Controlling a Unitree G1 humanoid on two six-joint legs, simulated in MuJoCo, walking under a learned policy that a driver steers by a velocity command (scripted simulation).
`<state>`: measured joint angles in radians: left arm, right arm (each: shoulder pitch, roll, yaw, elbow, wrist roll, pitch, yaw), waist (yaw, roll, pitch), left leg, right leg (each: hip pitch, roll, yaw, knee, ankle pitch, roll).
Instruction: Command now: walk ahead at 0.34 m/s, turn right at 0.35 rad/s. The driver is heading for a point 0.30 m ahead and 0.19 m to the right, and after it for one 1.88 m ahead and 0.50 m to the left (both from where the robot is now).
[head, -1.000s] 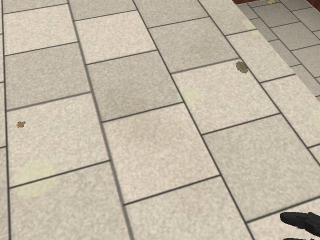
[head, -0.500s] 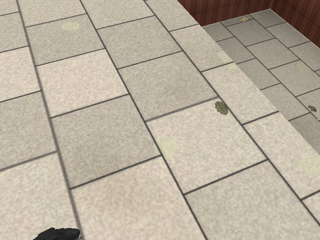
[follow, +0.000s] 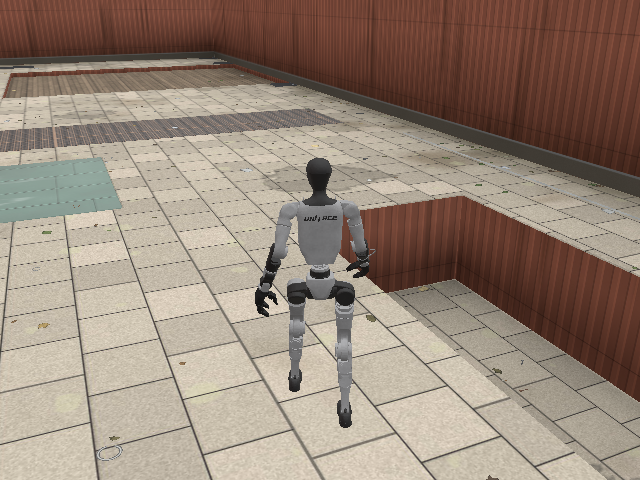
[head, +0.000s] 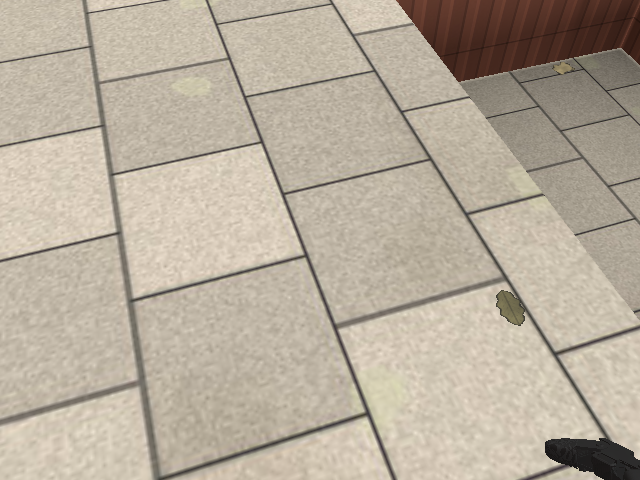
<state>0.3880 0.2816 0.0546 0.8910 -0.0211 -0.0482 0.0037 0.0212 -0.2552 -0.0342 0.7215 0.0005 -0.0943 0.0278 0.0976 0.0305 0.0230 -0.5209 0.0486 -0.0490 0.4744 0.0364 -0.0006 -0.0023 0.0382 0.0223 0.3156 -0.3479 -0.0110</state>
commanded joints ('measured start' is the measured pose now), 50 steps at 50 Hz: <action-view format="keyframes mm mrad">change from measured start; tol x32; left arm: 1 -51 144 32 -73 6 2 14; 50 -276 73 42 -243 38 70 42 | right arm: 1 193 -197 -70 -4 -24 -29 -12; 50 80 -213 -69 82 7 90 -44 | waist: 1 -160 -98 -151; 3 -136 304 -498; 22 -65 72 -90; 25 -87 -400 -87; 50 -89 160 -57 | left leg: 1 395 22 -2 -38 206 67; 3 930 449 -470 42 554 298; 9 232 240 -49 -219 76 219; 20 362 307 107 -178 12 194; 27 -162 -25 17 737 -659 -61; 44 295 95 -88 -17 119 47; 50 196 131 -286 -98 -107 143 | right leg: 1 -127 -138 111 286 573 -65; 3 -605 33 69 864 -394 32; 23 -242 -66 -79 171 224 -46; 25 -3 -407 466 56 784 -307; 50 -216 -17 -30 270 103 -18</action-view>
